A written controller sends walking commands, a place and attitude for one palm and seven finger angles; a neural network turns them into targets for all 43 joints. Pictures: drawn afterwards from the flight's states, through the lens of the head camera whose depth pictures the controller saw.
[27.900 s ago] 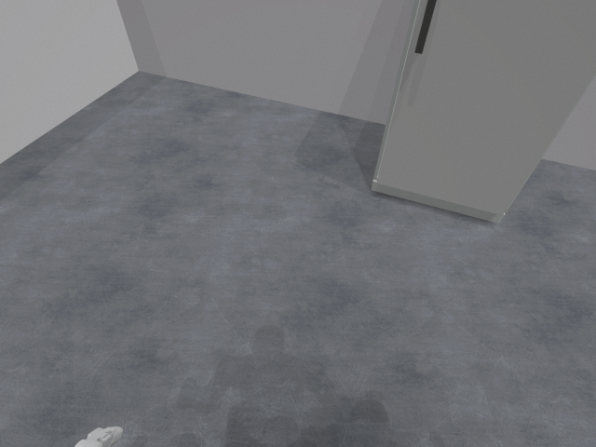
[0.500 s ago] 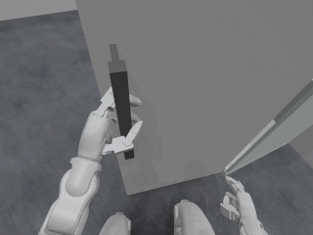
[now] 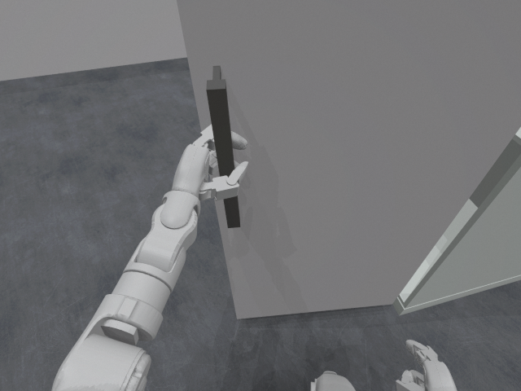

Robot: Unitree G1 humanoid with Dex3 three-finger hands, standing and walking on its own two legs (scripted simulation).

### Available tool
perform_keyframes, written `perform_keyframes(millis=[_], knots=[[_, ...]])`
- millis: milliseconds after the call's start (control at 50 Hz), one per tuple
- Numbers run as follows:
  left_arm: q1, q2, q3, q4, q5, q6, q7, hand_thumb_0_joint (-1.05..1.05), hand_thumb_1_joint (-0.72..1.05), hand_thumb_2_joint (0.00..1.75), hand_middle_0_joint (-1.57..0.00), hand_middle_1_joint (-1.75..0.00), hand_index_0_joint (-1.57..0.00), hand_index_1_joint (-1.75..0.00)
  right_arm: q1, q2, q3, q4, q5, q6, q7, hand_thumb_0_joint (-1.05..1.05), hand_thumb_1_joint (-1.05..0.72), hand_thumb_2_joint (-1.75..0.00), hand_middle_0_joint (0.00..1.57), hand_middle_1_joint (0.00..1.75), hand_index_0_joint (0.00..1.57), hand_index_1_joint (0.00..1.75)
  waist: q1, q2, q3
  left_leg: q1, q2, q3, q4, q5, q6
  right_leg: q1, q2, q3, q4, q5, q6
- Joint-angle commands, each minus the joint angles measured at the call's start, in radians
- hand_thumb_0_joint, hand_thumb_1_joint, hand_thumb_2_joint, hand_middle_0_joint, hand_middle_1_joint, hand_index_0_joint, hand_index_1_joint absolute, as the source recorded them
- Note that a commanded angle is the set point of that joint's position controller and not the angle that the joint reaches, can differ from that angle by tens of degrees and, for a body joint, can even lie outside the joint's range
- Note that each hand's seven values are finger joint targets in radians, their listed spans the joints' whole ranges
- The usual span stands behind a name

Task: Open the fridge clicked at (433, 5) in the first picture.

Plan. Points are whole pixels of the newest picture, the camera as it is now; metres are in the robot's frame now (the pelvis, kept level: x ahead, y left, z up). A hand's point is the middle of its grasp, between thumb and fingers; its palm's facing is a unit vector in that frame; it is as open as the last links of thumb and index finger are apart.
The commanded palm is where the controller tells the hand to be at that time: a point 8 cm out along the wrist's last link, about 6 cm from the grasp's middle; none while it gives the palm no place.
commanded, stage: stop walking and hold the door back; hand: left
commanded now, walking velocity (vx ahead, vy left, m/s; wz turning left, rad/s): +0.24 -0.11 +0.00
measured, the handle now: (226, 158) +0.44 +0.08 +0.13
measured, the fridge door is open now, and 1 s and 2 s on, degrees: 80 76 75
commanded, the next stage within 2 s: loosen the grip on the handle in 0.92 s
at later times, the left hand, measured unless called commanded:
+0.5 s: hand (230, 154) +0.44 +0.08 +0.13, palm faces -0.13 -0.99 -0.08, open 6.2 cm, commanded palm +0.42 +0.14 +0.12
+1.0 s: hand (228, 164) +0.42 +0.08 +0.13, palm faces -0.23 -0.97 -0.12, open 6.3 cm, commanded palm +0.41 +0.14 +0.13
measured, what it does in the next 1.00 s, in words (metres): steps on the spot: right foot, then left foot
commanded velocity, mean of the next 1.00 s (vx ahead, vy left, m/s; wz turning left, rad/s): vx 0.03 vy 0.00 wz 0.00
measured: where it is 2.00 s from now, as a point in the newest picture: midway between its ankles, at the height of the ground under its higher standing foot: outside the picture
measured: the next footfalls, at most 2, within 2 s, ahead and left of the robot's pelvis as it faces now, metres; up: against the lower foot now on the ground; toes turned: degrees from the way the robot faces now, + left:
right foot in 0.14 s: +0.09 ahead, -0.10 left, +0.00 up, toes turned -5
left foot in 0.40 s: +0.08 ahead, +0.16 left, +0.00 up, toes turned -2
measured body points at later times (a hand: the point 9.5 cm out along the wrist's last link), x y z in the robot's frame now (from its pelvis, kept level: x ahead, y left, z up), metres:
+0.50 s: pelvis +0.01 +0.04 +0.00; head +0.03 +0.03 +0.45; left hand +0.45 +0.13 +0.14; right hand +0.07 -0.24 -0.12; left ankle +0.04 +0.16 -0.72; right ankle +0.05 -0.09 -0.72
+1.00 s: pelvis +0.05 +0.05 +0.01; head +0.06 +0.05 +0.46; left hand +0.43 +0.13 +0.14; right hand +0.24 -0.18 -0.08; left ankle +0.04 +0.17 -0.72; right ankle +0.05 -0.09 -0.72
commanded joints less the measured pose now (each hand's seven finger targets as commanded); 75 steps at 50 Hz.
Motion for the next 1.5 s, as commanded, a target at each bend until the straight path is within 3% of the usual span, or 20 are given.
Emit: perform_keyframes(millis=[0, 80, 120, 140, 220, 320, 380, 420, 480, 560, 700, 920, 980, 1000, 1020, 1080, 1240, 1360, 1400, 1480], knots=[[-0.66, 0.14, 0.141, -0.001, 0.024, -0.082, 0.035, 0.0, 0.9, 0.9, -0.45, -1.4, -0.45, -1.4, -0.039, -0.116, -0.021, -0.105, 0.025, -0.039, 0.002, 0.0, -0.9, -0.9, 0.2, 0.3, 0.2, 0.3, 0.031, 0.041, -0.181, -0.117, 0.332, -0.428, -0.366, -0.362, 0.198, 0.017, 0.019, 0.002, 0.14, -0.015, -0.03], [-0.655, 0.203, 0.221, 0.151, 0.013, -0.065, 0.041, 0.0, 0.9, 0.9, -0.45, -1.4, -0.45, -1.4, 0.032, -0.114, -0.021, -0.078, 0.025, -0.062, -0.023, 0.0, -0.9, -0.9, 0.2, 0.3, 0.2, 0.3, 0.057, -0.032, -0.252, -0.142, 0.128, -0.119, -0.019, -0.257, 0.038, 0.402, 0.083, -0.045, -0.418, -0.061, -0.059], [-0.674, 0.269, 0.266, 0.142, 0.019, -0.07, 0.033, 0.0, 0.9, 0.9, -0.45, -1.4, -0.45, -1.4, 0.019, -0.087, -0.031, -0.091, 0.013, -0.068, -0.024, 0.0, -0.9, -0.9, 0.2, 0.3, 0.2, 0.3, 0.054, -0.319, -0.223, -0.412, -0.016, -0.077, 0.417, -0.315, -0.035, 0.477, -0.24, 0.545, -0.718, -0.291, -0.206], [-0.665, 0.306, 0.308, 0.159, 0.021, -0.068, 0.036, 0.0, 0.9, 0.9, -0.45, -1.4, -0.45, -1.4, 0.044, -0.125, -0.05, -0.065, 0.004, -0.076, -0.029, 0.0, -0.9, -0.9, 0.2, 0.3, 0.2, 0.3, 0.042, -0.159, -0.208, -0.387, 0.007, -0.165, 0.523, -0.257, -0.043, 0.418, -0.294, 0.561, -0.737, -0.225, -0.219], [-0.747, 0.294, 0.311, 0.17, 0.016, -0.081, 0.02, 0.0, 0.9, 0.9, -0.45, -1.4, -0.45, -1.4, 0.069, -0.101, -0.038, -0.026, 0.008, -0.124, -0.017, 0.0, -0.9, -0.9, 0.2, 0.3, 0.2, 0.3, 0.003, -0.334, -0.264, -0.325, 0.043, -0.163, 0.472, -0.167, -0.048, 0.412, -0.191, 0.275, -0.606, -0.155, -0.21], [-0.597, 0.246, 0.296, 0.071, 0.01, -0.116, 0.009, 0.0, 0.9, 0.9, -0.45, -1.4, -0.45, -1.4, 0.057, -0.08, -0.017, -0.058, -0.01, -0.145, -0.015, 0.0, -0.9, -0.9, 0.2, 0.3, 0.2, 0.3, -0.005, -0.169, -0.315, 0.088, -0.016, 0.001, -0.069, -0.011, -0.04, 0.27, -0.065, 0.035, -0.451, 0.01, -0.132], [-0.534, 0.104, 0.196, -0.038, -0.011, -0.126, -0.005, 0.0, 0.9, 0.9, -0.45, -1.4, -0.45, -1.4, 0.02, -0.132, -0.035, -0.118, -0.006, -0.14, 0.001, 0.0, -0.9, -0.9, 0.2, 0.3, 0.2, 0.3, 0.006, 0.264, -0.296, 0.175, 0.3, -0.445, -0.274, 0.051, 0.106, 0.06, 0.131, -0.088, -0.055, -0.082, -0.028], [-0.479, 0.007, 0.116, -0.093, -0.012, -0.113, -0.015, 0.0, 0.9, 0.9, -0.45, -1.4, -0.45, -1.4, 0.001, -0.073, -0.017, -0.135, 0.001, -0.132, 0.025, 0.0, -0.9, -0.9, 0.2, 0.3, 0.2, 0.3, 0.024, 0.097, -0.276, 0.092, 0.316, -0.397, -0.256, 0.229, 0.151, 0.153, 0.098, -0.008, -0.113, -0.11, -0.037], [-0.505, 0.127, 0.183, -0.167, 0.017, -0.124, 0.004, 0.0, 0.9, 0.9, -0.45, -1.4, -0.45, -1.4, 0.037, -0.116, -0.017, -0.114, 0.0, -0.136, 0.019, 0.0, -0.9, -0.9, 0.2, 0.3, 0.2, 0.3, 0.01, 0.086, -0.284, -0.01, 0.19, -0.176, -0.054, 0.324, 0.039, 0.378, 0.078, -0.045, -0.42, 0.208, -0.038], [-0.337, 0.098, 0.146, -0.25, 0.018, -0.102, -0.004, 0.0, 0.9, 0.9, -0.45, -1.4, -0.45, -1.4, 0.038, -0.084, -0.035, -0.142, 0.003, -0.134, 0.01, 0.0, -0.9, -0.9, 0.2, 0.3, 0.2, 0.3, 0.007, -0.199, -0.355, -0.091, 0.016, -0.113, 0.062, -0.077, -0.059, 0.494, -0.131, 0.18, -0.46, 0.619, -0.169], [-0.239, 0.03, 0.082, -0.292, 0.03, -0.106, 0.0, 0.0, 0.9, 0.9, -0.45, -1.4, -0.45, -1.4, -0.027, -0.072, -0.011, -0.141, -0.011, -0.096, 0.009, 0.0, -0.9, -0.9, 0.2, 0.3, 0.2, 0.3, 0.017, 0.043, -0.365, 0.178, 0.182, -0.206, -0.107, 0.616, 0.023, 0.285, 0.063, -0.05, -0.323, 0.39, -0.026], [-0.241, 0.022, 0.047, -0.262, 0.031, -0.085, 0.007, 0.0, 0.9, 0.9, -0.45, -1.4, -0.45, -1.4, -0.053, -0.058, -0.004, -0.163, -0.007, -0.037, -0.005, 0.0, -0.9, -0.9, 0.2, 0.3, 0.2, 0.3, 0.009, -0.014, -0.348, 0.095, 0.119, -0.129, -0.082, 0.424, -0.015, 0.331, 0.021, 0.006, -0.401, 0.508, -0.051], [-0.239, 0.067, 0.087, -0.215, 0.028, -0.08, 0.014, 0.0, 0.9, 0.9, -0.45, -1.4, -0.45, -1.4, -0.048, -0.062, -0.008, -0.152, -0.004, -0.024, -0.012, 0.0, -0.9, -0.9, 0.2, 0.3, 0.2, 0.3, 0.01, -0.054, -0.334, 0.073, 0.105, -0.124, -0.082, 0.352, -0.019, 0.334, 0.004, 0.025, -0.432, 0.475, -0.057], [-0.873, 0.363, 0.295, -0.529, 0.147, -0.142, -0.003, 0.0, 0.9, 0.9, -0.45, -1.4, -0.45, -1.4, -0.038, -0.032, -0.072, -0.227, -0.037, -0.081, 0.024, 0.0, -0.9, -0.9, 0.2, 0.3, 0.2, 0.3, 0.033, -0.332, -0.21, 0.02, 0.057, -0.077, -0.018, 0.284, -0.011, 0.35, 0.054, 0.065, -0.522, 0.718, -0.046], [-0.551, 0.17, 0.209, 0.042, 0.118, -0.06, -0.049, 0.0, 0.78, 0.84, -0.45, -1.4, -0.45, -1.4, 0.009, -0.075, -0.021, -0.165, -0.006, -0.173, 0.055, 0.0, -0.9, -0.9, 0.2, 0.3, 0.2, 0.3, -0.087, -0.282, -0.476, 0.08, -0.032, -0.148, -0.221, 0.592, 0.007, 0.402, 0.149, -0.058, -0.254, 0.896, -0.106], [-0.231, -0.058, 0.129, -0.123, -0.063, -0.061, -0.136, 0.0, 0.42, 0.67, -0.45, -1.4, -0.45, -1.4, 0.064, -0.079, -0.022, -0.163, 0.012, -0.156, 0.076, 0.0, -0.9, -0.9, 0.2, 0.3, 0.2, 0.3, 0.018, 0.26, -0.573, 0.394, 0.044, -0.147, -0.092, 0.935, -0.077, 0.147, 0.1, -0.061, -0.295, 0.474, -0.075], [-0.385, 0.029, 0.118, -0.058, -0.024, -0.291, -0.141, 0.0, -0.55, 0.2, -0.42, -1.37, -0.42, -1.37, 0.105, -0.111, -0.029, -0.186, 0.008, -0.2, 0.103, 0.0, -0.9, -0.9, 0.2, 0.3, 0.2, 0.3, -0.051, -0.19, -0.343, -0.04, 0.001, -0.108, -0.102, 0.148, -0.016, 0.182, 0.126, -0.047, -0.358, 0.298, -0.072], [-0.51, 0.105, 0.12, 0.005, -0.024, -0.331, -0.159, 0.0, -0.55, 0.2, -0.34, -1.27, -0.34, -1.27, 0.119, -0.114, -0.019, -0.162, 0.023, -0.229, 0.078, 0.0, -0.9, -0.9, 0.2, 0.3, 0.2, 0.3, -0.056, -0.061, -0.322, -0.098, -0.038, -0.071, -0.103, -0.074, -0.002, 0.161, 0.105, 0.033, -0.441, 0.031, -0.063], [-0.442, 0.301, 0.289, 0.062, -0.025, -0.322, -0.16, 0.0, -0.55, 0.2, -0.32, -1.23, -0.32, -1.23, 0.124, -0.136, -0.023, -0.154, 0.022, -0.221, 0.064, 0.0, -0.9, -0.9, 0.2, 0.3, 0.2, 0.3, -0.02, -0.122, -0.333, -0.147, -0.041, -0.072, -0.107, -0.08, 0.0, 0.228, 0.093, 0.062, -0.467, -0.015, -0.057], [-0.475, 0.23, 0.236, 0.023, -0.075, -0.324, -0.2, 0.0, -0.55, 0.2, -0.26, -1.17, -0.26, -1.17, 0.113, -0.128, -0.016, -0.161, 0.026, -0.225, 0.054, 0.0, -0.9, -0.9, 0.2, 0.3, 0.2, 0.3, -0.035, -0.135, -0.364, -0.151, -0.046, -0.078, -0.118, -0.047, 0.005, 0.283, 0.085, 0.081, -0.48, 0.028, -0.05]])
